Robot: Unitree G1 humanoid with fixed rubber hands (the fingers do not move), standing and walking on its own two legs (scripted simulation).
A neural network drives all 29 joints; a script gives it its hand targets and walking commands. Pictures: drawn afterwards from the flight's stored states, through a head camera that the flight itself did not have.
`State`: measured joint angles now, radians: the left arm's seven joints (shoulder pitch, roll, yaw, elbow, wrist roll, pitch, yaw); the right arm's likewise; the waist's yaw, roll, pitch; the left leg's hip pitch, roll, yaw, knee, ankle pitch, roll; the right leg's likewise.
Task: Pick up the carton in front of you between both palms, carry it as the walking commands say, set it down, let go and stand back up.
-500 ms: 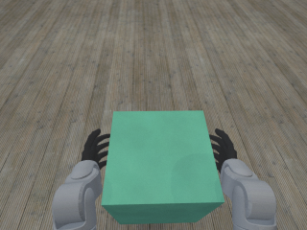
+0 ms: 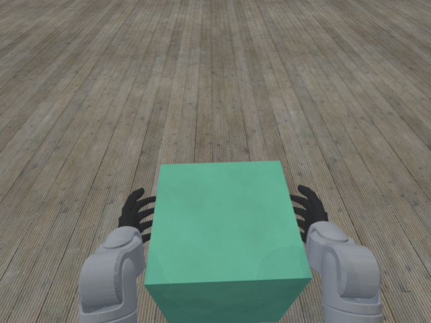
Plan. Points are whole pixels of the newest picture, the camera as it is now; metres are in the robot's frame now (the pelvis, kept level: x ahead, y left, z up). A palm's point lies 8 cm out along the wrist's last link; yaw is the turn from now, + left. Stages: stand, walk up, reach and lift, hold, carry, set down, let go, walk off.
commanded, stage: carry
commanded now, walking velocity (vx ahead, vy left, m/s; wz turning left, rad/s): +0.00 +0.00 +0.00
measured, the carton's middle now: (222, 247) +0.25 +0.00 +0.02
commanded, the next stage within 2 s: hold in 0.92 s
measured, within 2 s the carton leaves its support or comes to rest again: neither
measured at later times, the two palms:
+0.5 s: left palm (138, 246) +0.25 +0.15 +0.05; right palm (309, 241) +0.24 -0.15 +0.05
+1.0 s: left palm (138, 248) +0.24 +0.15 +0.05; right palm (308, 245) +0.24 -0.15 +0.04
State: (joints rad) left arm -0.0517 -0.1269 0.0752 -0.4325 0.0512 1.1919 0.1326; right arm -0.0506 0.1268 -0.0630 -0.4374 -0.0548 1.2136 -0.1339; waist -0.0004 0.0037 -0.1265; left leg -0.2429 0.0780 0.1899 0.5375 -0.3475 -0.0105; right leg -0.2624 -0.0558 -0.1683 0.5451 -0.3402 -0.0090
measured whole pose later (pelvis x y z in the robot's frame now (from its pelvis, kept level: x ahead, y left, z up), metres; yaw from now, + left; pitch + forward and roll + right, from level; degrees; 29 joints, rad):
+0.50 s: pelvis -0.03 +0.00 +0.00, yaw +0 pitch +2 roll +0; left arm -0.18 -0.14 0.15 0.06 0.21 0.86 0.04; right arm -0.18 0.14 -0.14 0.06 -0.21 0.88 -0.04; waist 0.00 0.00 -0.10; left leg -0.24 0.08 0.19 0.49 -0.28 0.00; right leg -0.26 -0.05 -0.17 0.50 -0.27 -0.02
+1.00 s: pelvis -0.04 +0.00 +0.01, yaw +0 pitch -2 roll +0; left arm -0.22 -0.14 0.19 0.15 0.24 0.72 0.01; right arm -0.21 0.14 -0.16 0.14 -0.23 0.74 -0.01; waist 0.00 0.00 0.01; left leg -0.15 0.03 0.08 0.42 -0.20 0.01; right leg -0.16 -0.02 -0.10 0.43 -0.21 -0.02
